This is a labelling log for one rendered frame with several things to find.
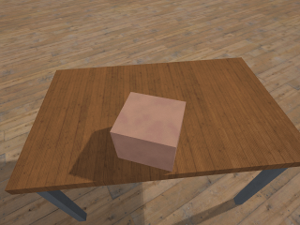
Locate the carton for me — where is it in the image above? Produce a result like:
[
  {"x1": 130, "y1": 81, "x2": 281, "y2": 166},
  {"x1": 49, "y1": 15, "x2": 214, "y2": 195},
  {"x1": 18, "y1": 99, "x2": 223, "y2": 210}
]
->
[{"x1": 110, "y1": 92, "x2": 186, "y2": 172}]

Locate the table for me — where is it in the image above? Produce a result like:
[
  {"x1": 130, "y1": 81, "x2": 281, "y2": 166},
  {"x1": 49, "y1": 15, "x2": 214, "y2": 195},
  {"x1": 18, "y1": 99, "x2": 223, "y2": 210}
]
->
[{"x1": 5, "y1": 57, "x2": 300, "y2": 222}]

